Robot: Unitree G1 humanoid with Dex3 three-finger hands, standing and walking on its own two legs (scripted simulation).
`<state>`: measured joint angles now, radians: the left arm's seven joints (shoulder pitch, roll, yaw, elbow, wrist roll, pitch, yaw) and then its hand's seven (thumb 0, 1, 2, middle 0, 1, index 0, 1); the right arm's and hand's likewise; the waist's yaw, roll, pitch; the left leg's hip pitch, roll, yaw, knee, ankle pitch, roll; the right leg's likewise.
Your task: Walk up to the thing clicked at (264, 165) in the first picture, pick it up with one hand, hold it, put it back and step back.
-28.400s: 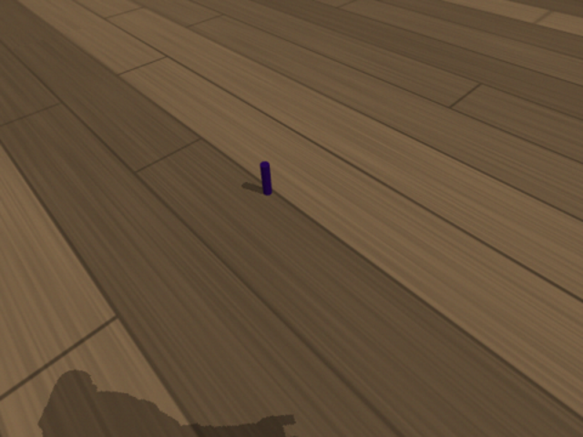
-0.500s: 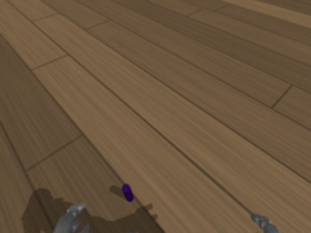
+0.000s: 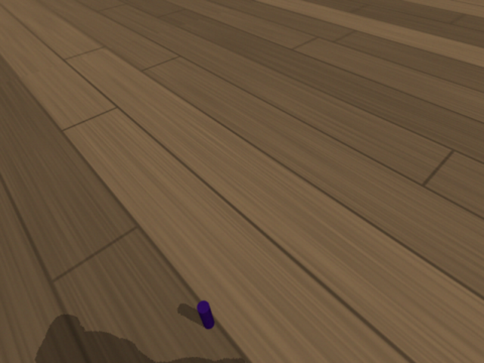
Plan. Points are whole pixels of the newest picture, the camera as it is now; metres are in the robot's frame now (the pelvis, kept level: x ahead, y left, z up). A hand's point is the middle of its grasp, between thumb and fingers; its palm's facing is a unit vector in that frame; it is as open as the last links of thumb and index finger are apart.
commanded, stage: stand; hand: left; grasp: from the side
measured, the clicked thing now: (206, 315) +0.41 +0.20 -0.69
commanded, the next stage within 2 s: step back in 1.50 s
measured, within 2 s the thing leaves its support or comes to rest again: neither
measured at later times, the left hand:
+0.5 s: hand out of the picture +0.04 +0.24 -0.16, palm faces -0.02 -0.94 -0.34, open 7.4 cm
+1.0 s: hand out of the picture +0.10 +0.23 -0.15, palm faces -0.03 -0.94 -0.34, open 7.4 cm
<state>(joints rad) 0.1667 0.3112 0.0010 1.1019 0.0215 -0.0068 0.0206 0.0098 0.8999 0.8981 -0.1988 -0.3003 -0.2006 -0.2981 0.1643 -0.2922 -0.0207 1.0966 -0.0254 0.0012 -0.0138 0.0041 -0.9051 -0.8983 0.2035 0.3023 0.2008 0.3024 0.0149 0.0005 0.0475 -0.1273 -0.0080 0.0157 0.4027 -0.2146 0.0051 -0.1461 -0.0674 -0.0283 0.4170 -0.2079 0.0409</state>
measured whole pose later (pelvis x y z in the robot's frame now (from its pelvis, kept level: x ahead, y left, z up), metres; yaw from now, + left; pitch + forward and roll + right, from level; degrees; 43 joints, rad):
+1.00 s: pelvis +0.02 -0.01 +0.01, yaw -1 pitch -2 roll +0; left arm 0.08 0.32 0.00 1.16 0.01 -0.02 0.01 0.01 0.90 0.90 -0.20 -0.30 -0.20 -0.30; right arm 0.11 -0.33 -0.01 1.15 -0.01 -0.01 -0.01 0.00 -0.91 -0.90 0.20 0.30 0.20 0.30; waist 0.00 0.01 0.05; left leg -0.08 0.02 0.03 0.31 -0.19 -0.01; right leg -0.11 -0.04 -0.02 0.33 -0.18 0.03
